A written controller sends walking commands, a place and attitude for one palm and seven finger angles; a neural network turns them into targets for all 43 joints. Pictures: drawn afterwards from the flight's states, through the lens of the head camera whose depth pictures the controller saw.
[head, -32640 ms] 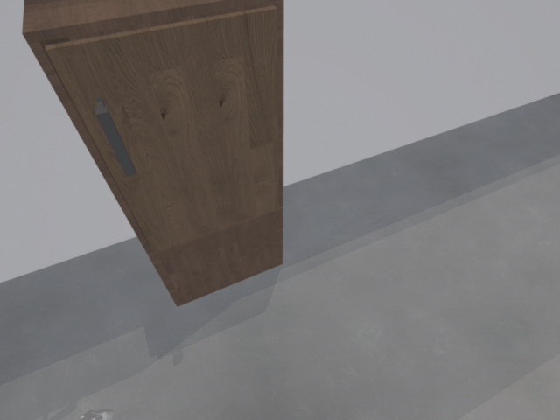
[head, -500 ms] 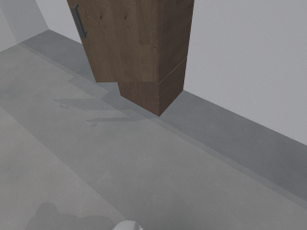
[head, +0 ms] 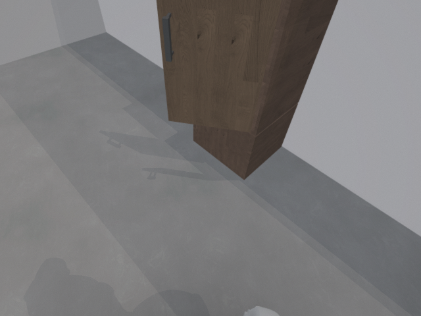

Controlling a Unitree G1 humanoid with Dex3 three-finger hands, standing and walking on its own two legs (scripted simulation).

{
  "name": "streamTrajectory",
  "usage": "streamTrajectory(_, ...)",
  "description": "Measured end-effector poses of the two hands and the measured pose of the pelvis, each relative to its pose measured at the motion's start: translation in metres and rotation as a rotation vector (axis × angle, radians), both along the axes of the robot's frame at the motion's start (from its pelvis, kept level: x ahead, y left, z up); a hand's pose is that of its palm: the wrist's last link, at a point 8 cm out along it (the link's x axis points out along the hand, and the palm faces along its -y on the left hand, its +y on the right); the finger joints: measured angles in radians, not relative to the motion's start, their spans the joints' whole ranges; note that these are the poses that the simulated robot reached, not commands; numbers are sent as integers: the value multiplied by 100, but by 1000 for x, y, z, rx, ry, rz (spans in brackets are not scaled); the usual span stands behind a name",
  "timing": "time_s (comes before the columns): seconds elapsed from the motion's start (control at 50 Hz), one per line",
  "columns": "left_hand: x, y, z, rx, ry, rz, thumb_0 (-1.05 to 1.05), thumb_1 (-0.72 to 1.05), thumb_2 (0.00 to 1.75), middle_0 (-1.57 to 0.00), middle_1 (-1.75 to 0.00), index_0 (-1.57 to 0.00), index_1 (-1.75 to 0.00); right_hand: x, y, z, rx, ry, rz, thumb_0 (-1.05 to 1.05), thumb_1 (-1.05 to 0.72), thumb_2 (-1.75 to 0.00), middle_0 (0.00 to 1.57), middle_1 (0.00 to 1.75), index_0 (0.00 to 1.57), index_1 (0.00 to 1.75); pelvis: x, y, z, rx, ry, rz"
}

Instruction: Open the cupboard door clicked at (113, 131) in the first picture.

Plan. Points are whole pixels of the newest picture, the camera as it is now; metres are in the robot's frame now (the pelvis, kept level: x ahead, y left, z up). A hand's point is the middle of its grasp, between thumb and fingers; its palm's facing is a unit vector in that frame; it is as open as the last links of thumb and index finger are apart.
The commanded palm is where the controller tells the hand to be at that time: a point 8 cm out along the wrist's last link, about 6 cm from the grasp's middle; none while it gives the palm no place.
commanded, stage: take the last steps up to it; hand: left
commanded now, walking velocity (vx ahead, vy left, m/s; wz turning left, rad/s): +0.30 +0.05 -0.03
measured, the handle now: (169, 37) +0.96 +0.24 +0.05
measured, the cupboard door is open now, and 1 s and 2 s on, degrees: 36 36 36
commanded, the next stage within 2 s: come to a stop and stand still in 0.80 s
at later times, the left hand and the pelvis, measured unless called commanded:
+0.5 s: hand (149, 275) +0.22 +0.16 -0.16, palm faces +0.07 -0.97 -0.23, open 7.0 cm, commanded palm none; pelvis +0.17 -0.03 +0.00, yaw +0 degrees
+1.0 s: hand (135, 226) +0.35 +0.23 -0.18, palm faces +0.07 -0.98 -0.16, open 7.3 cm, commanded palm none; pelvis +0.34 +0.06 +0.00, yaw +0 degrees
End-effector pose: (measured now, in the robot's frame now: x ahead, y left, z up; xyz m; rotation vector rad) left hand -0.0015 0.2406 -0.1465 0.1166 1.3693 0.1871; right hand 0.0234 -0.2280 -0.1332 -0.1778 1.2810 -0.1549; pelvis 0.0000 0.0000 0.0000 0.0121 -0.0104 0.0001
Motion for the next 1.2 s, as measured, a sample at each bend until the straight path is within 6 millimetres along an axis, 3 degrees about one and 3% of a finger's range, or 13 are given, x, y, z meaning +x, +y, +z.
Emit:
streamTrajectory(0.2, 175, -25, 15, 6, -237, -130, 0, 91, 90, -20, -30, -20, -30, -44, 19, -18, 91, 251, -129, 0, -92, -89, 20, 30, 20, 29, 67, -6, -7, 28, -12, -20)
streamTrajectory(0.28, 231, -44, 11, 16, -309, -165, 0, 91, 90, -20, -30, -20, -30, -42, 14, -31, 122, 342, -163, 1, -91, -89, 20, 30, 20, 29, 102, -21, -20, 26, -15, -22)
streamTrajectory(0.32, 240, -50, 11, 16, -324, -152, 0, 91, 90, -20, -30, -20, -30, -28, 8, -32, 126, 361, -163, 1, -91, -89, 20, 30, 20, 29, 113, -26, -21, 15, -23, -13)
streamTrajectory(0.4, 229, -55, 12, 14, -245, -91, 0, 92, 90, -20, -30, -20, -30, 31, -10, -25, 102, 293, -140, 1, -91, -89, 20, 30, 20, 29, 137, -31, -10, 3, -14, -6)
streamTrajectory(0.46, 223, -42, 17, 51, -200, -38, -3, 96, 89, -21, -30, -21, -30, 87, -19, -17, 82, 206, -103, 1, -92, -89, 20, 30, 20, 29, 156, -33, -1, -1, 3, 4)
streamTrajectory(0.58, 197, -33, 13, 19, -40, 11, -2, 95, 90, -20, -30, -20, -30, 197, -22, -7, 50, 57, -23, 1, -92, -89, 19, 30, 20, 29, 198, -23, 5, -6, 16, 14)
streamTrajectory(0.72, 175, -26, -1, -64, 147, 98, 0, 92, 90, -20, -30, -20, -30, 325, 5, 2, 9, -75, 92, 1, -92, -89, 19, 30, 20, 29, 254, 11, -2, -19, 12, 26)
streamTrajectory(0.78, 180, -14, -15, -94, 216, 115, 0, 92, 90, -20, -30, -20, -30, 372, 24, -2, -18, -148, 124, 1, -92, -89, 19, 30, 20, 29, 280, 31, -15, -28, 9, 22)
streamTrajectory(0.82, 194, -4, -20, -97, 234, 102, 0, 91, 90, -20, -30, -20, -30, 388, 36, -1, -28, -174, 125, 0, -92, -89, 20, 30, 20, 29, 291, 40, -17, -18, 2, 15)
streamTrajectory(0.92, 270, 25, -16, -66, 126, 48, 1, 91, 90, -20, -30, -20, -30, 388, 61, 1, -7, -136, 83, 0, -92, -89, 20, 30, 20, 29, 317, 53, -8, -13, 3, -3)
streamTrajectory(1.04, 371, 45, -5, -4, -54, -16, 1, 93, 90, -20, -30, -20, -30, 369, 56, 0, -29, -41, 7, -2, -96, -89, 20, 30, 20, 29, 343, 58, -2, -11, 0, -3)
streamTrajectory(1.12, 415, 49, -1, 28, -118, -55, 1, 93, 90, -20, -30, -20, -30, 354, 53, -10, -12, 45, -36, -1, -94, -89, 20, 30, 20, 29, 356, 52, -5, -8, -8, -7)
streamTrajectory(1.2, 440, 46, 0, 63, -140, -93, 0, 93, 90, -20, -30, -20, -30, 343, 45, -23, 15, 99, -86, 0, -93, -89, 20, 30, 20, 29, 364, 42, -13, 2, -3, -21)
